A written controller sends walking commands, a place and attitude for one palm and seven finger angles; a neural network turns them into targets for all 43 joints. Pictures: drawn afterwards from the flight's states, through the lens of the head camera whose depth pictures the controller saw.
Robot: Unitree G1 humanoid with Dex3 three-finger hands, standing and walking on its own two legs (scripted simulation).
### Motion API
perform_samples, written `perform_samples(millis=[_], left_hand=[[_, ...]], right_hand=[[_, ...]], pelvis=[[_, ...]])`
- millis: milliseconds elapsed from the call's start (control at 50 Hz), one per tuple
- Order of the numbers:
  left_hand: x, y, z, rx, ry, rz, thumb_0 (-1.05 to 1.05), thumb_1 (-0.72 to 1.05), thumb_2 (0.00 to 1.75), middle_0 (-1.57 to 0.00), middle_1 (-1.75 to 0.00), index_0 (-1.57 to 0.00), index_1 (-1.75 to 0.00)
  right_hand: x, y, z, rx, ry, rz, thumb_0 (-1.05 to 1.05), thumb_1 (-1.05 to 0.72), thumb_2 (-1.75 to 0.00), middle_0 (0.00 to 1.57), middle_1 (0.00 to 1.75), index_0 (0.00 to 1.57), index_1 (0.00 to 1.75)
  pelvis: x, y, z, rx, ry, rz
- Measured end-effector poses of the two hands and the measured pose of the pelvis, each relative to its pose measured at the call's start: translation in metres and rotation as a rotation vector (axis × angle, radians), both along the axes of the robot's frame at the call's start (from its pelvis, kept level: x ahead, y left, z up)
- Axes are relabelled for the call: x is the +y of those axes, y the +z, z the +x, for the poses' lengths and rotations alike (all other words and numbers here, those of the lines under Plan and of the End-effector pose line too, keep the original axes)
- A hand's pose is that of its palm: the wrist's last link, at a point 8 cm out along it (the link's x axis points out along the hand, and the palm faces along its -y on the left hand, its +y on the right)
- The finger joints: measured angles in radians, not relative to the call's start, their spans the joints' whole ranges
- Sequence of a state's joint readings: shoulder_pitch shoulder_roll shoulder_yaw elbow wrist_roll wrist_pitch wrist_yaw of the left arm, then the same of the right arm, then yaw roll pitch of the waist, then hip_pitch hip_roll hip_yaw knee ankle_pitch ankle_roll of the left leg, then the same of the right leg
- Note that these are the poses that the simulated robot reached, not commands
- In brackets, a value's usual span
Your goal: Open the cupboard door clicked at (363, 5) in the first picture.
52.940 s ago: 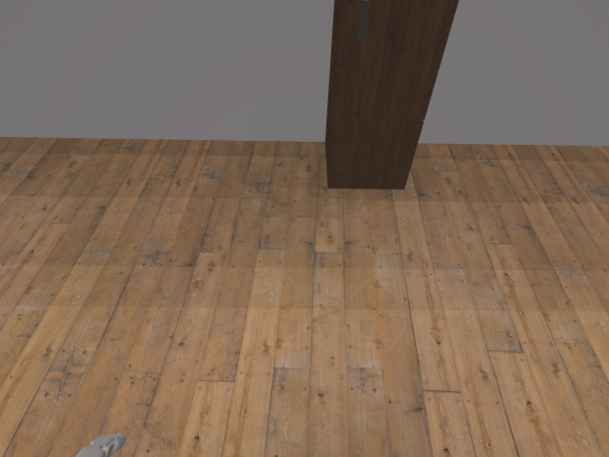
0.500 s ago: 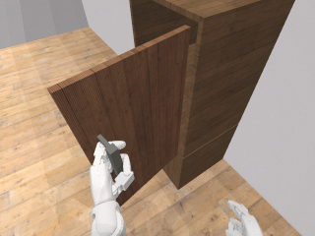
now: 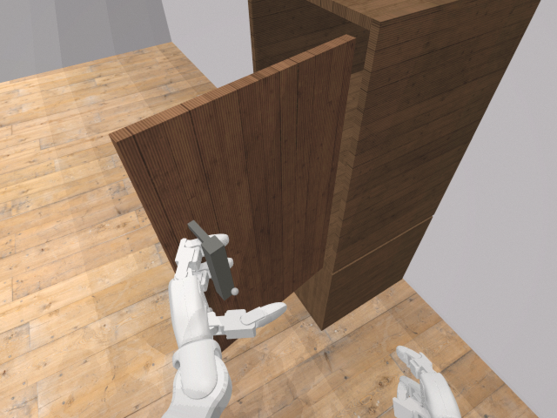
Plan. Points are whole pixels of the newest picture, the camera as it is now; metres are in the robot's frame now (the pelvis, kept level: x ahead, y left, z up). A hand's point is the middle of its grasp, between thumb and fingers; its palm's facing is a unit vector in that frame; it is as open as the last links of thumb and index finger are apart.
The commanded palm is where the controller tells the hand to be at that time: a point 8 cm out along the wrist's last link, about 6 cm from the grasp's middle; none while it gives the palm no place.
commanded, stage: open thumb and fingers to let go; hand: left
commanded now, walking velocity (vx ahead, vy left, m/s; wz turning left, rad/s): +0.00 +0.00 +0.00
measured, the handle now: (211, 260) +0.32 +0.12 +0.08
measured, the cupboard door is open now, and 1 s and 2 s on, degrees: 100 100 100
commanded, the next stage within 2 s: slide the hand sideways off the handle in 0.32 s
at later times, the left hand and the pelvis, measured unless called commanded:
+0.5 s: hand (237, 295) +0.26 +0.07 +0.07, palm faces +0.20 -0.98 -0.05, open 15.5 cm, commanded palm +0.22 +0.11 +0.07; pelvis -0.01 +0.01 +0.00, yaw +0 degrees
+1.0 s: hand (214, 335) +0.21 +0.09 +0.08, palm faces -0.10 -0.99 +0.01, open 16.4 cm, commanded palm +0.18 +0.14 +0.07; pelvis +0.00 +0.04 -0.01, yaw -2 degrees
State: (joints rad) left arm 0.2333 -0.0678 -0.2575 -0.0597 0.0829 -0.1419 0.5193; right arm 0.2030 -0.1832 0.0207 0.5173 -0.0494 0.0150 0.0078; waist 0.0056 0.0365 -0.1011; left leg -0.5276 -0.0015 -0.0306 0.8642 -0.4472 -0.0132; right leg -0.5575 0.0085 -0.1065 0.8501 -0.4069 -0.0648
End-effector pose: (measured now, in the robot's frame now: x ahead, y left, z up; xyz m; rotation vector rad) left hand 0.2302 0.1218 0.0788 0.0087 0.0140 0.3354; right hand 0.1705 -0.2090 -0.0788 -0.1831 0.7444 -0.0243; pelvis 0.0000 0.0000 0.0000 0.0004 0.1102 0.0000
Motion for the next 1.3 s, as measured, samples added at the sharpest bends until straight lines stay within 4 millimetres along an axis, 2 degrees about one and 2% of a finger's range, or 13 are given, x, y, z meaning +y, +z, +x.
perform_samples(millis=[160, 320, 460, 620, 760, 840, 980, 1140, 1300], left_hand=[[0.0, 0.0, 0.002, -0.005, -0.013, 0.009, -0.01, -0.44, 0.33, -0.27, -1.02, -0.27, -1.01], [-0.003, -0.001, 0.008, 0.001, -0.035, 0.012, -0.01, -0.49, 0.31, -0.23, -0.68, -0.23, -0.68], [-0.001, -0.001, 0.006, 0.001, -0.046, 0.02, -0.02, -0.5, 0.3, -0.32, -0.54, -0.29, -0.59], [0.017, -0.001, 0.0, -0.024, -0.429, 0.063, -0.02, -0.5, 0.3, -0.23, -0.39, -0.09, -0.4], [0.021, 0.002, -0.011, -0.027, -0.44, -0.069, -0.02, -0.5, 0.3, -0.11, -0.32, -0.1, -0.32], [0.021, 0.002, -0.023, -0.031, -0.419, -0.057, -0.02, -0.5, 0.3, -0.09, -0.31, -0.12, -0.31], [0.028, -0.004, -0.034, -0.011, -0.436, -0.016, -0.02, -0.5, 0.3, -0.12, -0.3, -0.12, -0.29], [0.033, -0.001, -0.042, -0.003, -0.425, -0.024, -0.02, -0.5, 0.3, -0.14, -0.3, -0.14, -0.29], [0.049, -0.005, -0.053, 0.039, -0.4, -0.003, -0.02, -0.5, 0.3, -0.15, -0.3, -0.15, -0.3]], right_hand=[[0.004, -0.002, -0.01, 0.008, -0.007, -0.004, 0.01, -0.9, -0.89, 0.2, 0.3, 0.2, 0.3], [0.01, -0.004, -0.014, 0.016, -0.009, 0.001, 0.01, -0.9, -0.89, 0.2, 0.3, 0.2, 0.3], [0.015, -0.005, -0.012, 0.011, 0.009, 0.009, 0.01, -0.9, -0.89, 0.2, 0.3, 0.2, 0.3], [0.014, -0.002, -0.02, -0.02, -0.005, 0.004, 0.01, -0.9, -0.89, 0.2, 0.3, 0.2, 0.3], [0.014, 0.011, -0.021, -0.078, -0.051, 0.002, 0.01, -0.9, -0.89, 0.2, 0.3, 0.2, 0.3], [0.017, 0.015, -0.015, -0.097, -0.035, -0.004, 0.01, -0.9, -0.89, 0.2, 0.3, 0.2, 0.3], [0.027, 0.011, -0.001, -0.109, -0.011, 0.005, 0.01, -0.9, -0.89, 0.2, 0.3, 0.2, 0.3], [0.037, 0.006, 0.009, -0.121, -0.002, 0.033, 0.01, -0.9, -0.89, 0.2, 0.3, 0.2, 0.3], [0.032, 0.003, 0.009, -0.112, -0.012, 0.026, 0.01, -0.9, -0.89, 0.2, 0.3, 0.2, 0.3]], pelvis=[[0.007, -0.002, -0.006, -0.008, -0.001, -0.006], [0.012, -0.002, -0.01, -0.006, -0.007, -0.007], [0.014, -0.003, -0.013, -0.011, -0.002, -0.008], [0.018, -0.004, -0.016, -0.016, 0.001, -0.009], [0.027, -0.001, -0.007, -0.01, -0.021, -0.011], [0.031, -0.003, -0.001, 0.0, -0.025, -0.011], [0.035, -0.011, 0.003, 0.021, -0.025, -0.017], [0.037, -0.015, 0.009, 0.043, -0.024, -0.02], [0.032, -0.018, 0.011, 0.054, -0.025, -0.019]])
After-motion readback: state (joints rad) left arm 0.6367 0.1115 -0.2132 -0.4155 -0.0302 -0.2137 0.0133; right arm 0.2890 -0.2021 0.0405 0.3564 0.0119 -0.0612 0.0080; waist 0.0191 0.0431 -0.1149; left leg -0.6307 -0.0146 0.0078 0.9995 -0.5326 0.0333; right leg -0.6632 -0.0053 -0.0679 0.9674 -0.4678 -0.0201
